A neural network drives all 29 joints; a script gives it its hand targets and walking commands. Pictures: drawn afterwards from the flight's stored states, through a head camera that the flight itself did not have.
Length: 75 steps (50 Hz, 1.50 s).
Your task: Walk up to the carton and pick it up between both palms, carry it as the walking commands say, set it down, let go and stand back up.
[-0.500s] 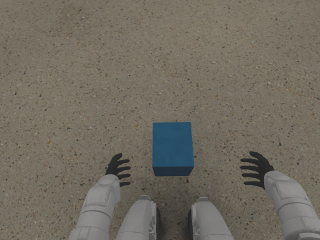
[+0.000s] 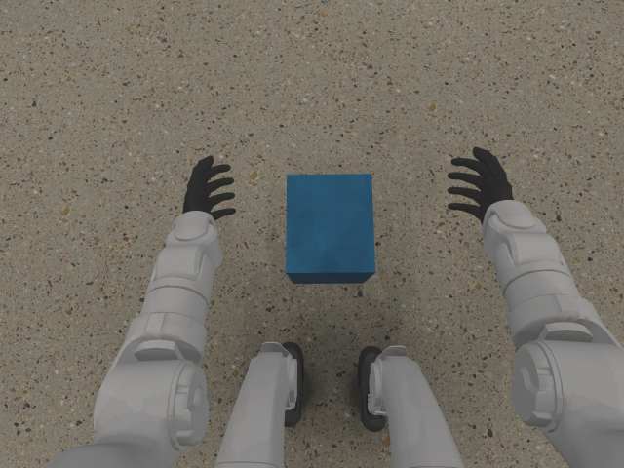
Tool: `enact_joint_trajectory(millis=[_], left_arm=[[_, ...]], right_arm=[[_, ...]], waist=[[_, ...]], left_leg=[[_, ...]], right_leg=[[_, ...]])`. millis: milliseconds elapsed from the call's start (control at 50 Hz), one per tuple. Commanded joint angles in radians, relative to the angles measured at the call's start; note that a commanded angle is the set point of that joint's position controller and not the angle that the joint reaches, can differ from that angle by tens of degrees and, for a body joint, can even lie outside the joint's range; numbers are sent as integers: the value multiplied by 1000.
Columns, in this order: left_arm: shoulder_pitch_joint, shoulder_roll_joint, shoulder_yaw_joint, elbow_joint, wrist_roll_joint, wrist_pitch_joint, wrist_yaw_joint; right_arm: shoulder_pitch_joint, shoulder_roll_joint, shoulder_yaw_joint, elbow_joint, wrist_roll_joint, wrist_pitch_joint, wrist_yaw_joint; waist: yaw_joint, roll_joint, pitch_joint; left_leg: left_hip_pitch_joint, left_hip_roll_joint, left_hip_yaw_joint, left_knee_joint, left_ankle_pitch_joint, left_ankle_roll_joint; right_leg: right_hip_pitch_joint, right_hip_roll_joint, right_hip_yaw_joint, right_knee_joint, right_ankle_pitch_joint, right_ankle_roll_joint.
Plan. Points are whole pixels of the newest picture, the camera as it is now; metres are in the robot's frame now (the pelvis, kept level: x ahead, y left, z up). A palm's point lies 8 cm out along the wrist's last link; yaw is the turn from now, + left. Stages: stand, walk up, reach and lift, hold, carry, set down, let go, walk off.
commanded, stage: reach and lift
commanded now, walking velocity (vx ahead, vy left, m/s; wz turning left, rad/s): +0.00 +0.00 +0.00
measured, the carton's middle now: (328, 234) +0.49 +0.01 -0.55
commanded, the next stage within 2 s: none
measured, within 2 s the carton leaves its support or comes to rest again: neither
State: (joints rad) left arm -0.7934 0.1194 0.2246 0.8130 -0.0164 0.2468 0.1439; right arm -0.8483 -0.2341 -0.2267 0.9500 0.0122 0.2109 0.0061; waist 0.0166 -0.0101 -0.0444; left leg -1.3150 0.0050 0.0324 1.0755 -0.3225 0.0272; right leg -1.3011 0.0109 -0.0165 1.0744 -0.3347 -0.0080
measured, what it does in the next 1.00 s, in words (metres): lowers itself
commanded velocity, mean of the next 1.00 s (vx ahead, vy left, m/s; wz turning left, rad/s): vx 0.00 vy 0.00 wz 0.00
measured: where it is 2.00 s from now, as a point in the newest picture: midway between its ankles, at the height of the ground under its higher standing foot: (331, 401)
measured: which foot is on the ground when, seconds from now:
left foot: down 0.00-1.00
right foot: down 0.00-1.00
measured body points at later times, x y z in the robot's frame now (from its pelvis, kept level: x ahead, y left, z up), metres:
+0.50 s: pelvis +0.02 +0.00 -0.01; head +0.31 +0.01 +0.33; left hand +0.51 +0.20 -0.13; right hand +0.53 -0.19 -0.13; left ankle +0.08 +0.10 -0.64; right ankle +0.08 -0.11 -0.64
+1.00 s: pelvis -0.02 +0.00 -0.17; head +0.30 +0.01 +0.14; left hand +0.51 +0.20 -0.28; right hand +0.53 -0.18 -0.28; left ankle +0.08 +0.10 -0.64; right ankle +0.07 -0.11 -0.64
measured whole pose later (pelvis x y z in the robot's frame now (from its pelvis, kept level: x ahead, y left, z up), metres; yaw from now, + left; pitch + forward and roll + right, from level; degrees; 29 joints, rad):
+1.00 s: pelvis -0.02 +0.00 -0.17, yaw +0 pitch +48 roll -1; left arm -1.20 0.28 0.24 0.93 -0.11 0.12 0.11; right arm -1.23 -0.32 -0.19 0.98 0.11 0.13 -0.09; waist 0.01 -0.02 -0.05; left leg -2.07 0.01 0.03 1.69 -0.47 0.03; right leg -2.05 0.00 -0.03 1.70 -0.49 -0.02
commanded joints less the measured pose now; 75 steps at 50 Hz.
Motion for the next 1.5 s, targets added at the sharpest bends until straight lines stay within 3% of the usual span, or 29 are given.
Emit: enact_joint_trajectory(millis=[0,200,360,400,420,440,460,540,700,760,840,900,940,960,980,1000,1020,1060,1080,1100,1120,1140,1300,1320,1340,1360,1420,1460,1480], left_arm=[[-213,134,27,-68,-3,-83,-30],[-357,170,50,2,-14,-185,-101],[-354,176,117,-37,29,-200,-118],[-356,169,129,-75,54,-203,-116],[-340,133,121,-44,50,-203,-120],[-345,146,137,-89,50,-203,-121],[-342,143,138,-36,60,-201,-125],[-368,129,160,-28,86,-200,-121],[-471,198,123,-9,38,-183,-80],[-519,215,82,-34,-11,-173,-61],[-602,265,41,-67,-55,-160,-40],[-629,264,24,37,-82,-136,-32],[-678,276,10,-32,-98,-136,-25],[-670,303,19,24,-94,-138,-22],[-667,288,4,41,-106,-135,-23],[-650,269,4,85,-98,-143,-24],[-686,281,5,18,-99,-148,-24],[-651,268,4,107,-88,-156,-29],[-691,284,-12,49,-104,-162,-29],[-673,279,1,120,-101,-168,-27],[-672,283,-9,83,-112,-173,-26],[-673,279,-5,130,-107,-179,-26],[-719,310,-38,133,-154,-213,-14],[-720,319,-50,140,-166,-214,-13],[-731,314,-59,139,-168,-222,-13],[-727,321,-56,160,-177,-222,-14],[-737,321,-73,217,-180,-223,-15],[-772,348,-75,197,-191,-234,-15],[-779,332,-101,212,-209,-234,-17]], right_arm=[[-219,-84,12,-113,22,-70,-31],[-332,-97,-46,-118,-2,-150,-45],[-326,-88,-81,-156,-40,-160,-11],[-341,-74,-88,-159,-50,-159,-5],[-318,-57,-95,-141,-53,-163,-1],[-336,-61,-92,-188,-53,-165,-2],[-329,-59,-94,-134,-65,-165,1],[-360,-63,-134,-115,-82,-166,-5],[-478,-134,-99,-108,-26,-151,-41],[-502,-143,-39,-122,19,-142,-55],[-575,-168,2,-144,82,-121,-77],[-610,-190,20,-64,98,-104,-88],[-651,-212,24,-122,107,-102,-98],[-650,-209,31,-96,109,-102,-101],[-641,-206,30,-64,109,-101,-103],[-620,-175,43,-20,108,-106,-100],[-638,-201,32,-79,115,-110,-100],[-622,-196,32,7,110,-114,-100],[-645,-192,40,-48,117,-124,-100],[-649,-201,33,-8,121,-130,-102],[-642,-191,47,-36,123,-133,-103],[-632,-196,41,31,125,-137,-106],[-688,-220,99,8,177,-170,-122],[-685,-220,108,29,180,-170,-124],[-711,-206,110,38,192,-173,-125],[-706,-208,120,38,191,-174,-126],[-721,-227,116,90,195,-177,-127],[-751,-220,148,72,231,-185,-127],[-752,-217,154,76,226,-189,-130]], waist=[[10,-33,-827],[-22,8,-990],[8,-1,-1072],[28,4,-1053],[0,-9,-1009],[33,-13,-1020],[11,-26,-972],[12,1,-921],[6,4,-991],[13,-21,-1108],[7,7,-1182],[4,-6,-1060],[8,17,-1092],[29,-8,-1096],[4,-25,-1076],[1,-11,-1009],[3,8,-1085],[7,26,-971],[-10,-11,-1037],[-3,37,-985],[5,2,-1030],[0,16,-969],[9,3,-998],[-7,-16,-965],[22,8,-954],[-1,-14,-946],[-3,8,-863],[22,10,-919],[-4,-3,-902]], left_leg=[[420,-73,-16,-75,219,-48],[398,-61,-50,-50,451,-48],[406,-54,-67,-46,616,-51],[365,-54,-60,-44,560,-53],[354,-48,-77,-21,569,-47],[355,-55,-59,-33,545,-49],[274,-50,-69,-6,529,-50],[195,-53,-64,64,434,-52],[45,-74,-33,247,245,-55],[63,-78,-30,329,256,-51],[52,-78,-6,421,213,-47],[-71,-70,-13,466,67,-43],[-57,-67,-13,488,76,-48],[-76,-71,-2,502,88,-45],[-119,-68,-4,528,76,-46],[-147,-62,-18,542,65,-44],[-89,-63,-18,564,109,-53],[-177,-62,-17,592,103,-51],[-124,-59,-36,604,115,-45],[-156,-56,-32,627,121,-49],[-158,-59,-27,642,143,-48],[-206,-60,-28,656,119,-47],[-244,-48,-19,789,166,-45],[-279,-47,-30,792,141,-44],[-274,-45,-17,800,148,-44],[-276,-43,-36,818,151,-39],[-339,-38,-34,845,104,-39],[-293,-32,-38,867,132,-42],[-304,-34,-37,877,137,-42]], right_leg=[[361,49,7,-112,251,30],[284,49,51,-76,421,25],[252,41,41,-66,529,23],[238,38,40,-47,513,22],[174,41,39,-43,501,23],[195,37,39,-57,489,27],[158,37,43,-30,499,28],[7,48,30,52,368,31],[-116,66,1,257,195,39],[-102,67,-8,335,190,35],[-137,67,-9,409,144,28],[-233,62,-14,469,22,25],[-230,59,-13,495,25,21],[-218,57,-10,503,28,29],[-223,53,-11,528,33,27],[-282,51,-19,554,31,26],[-263,55,-21,564,55,22],[-341,53,-2,593,40,17],[-326,51,-19,608,47,26],[-378,53,-11,629,39,23],[-335,51,-10,640,65,24],[-374,52,-7,661,48,20],[-348,42,9,774,104,22],[-359,34,3,789,95,22],[-385,36,11,798,87,19],[-392,33,5,812,90,25],[-439,30,18,837,43,15],[-396,23,20,870,67,19],[-400,26,15,875,76,19]])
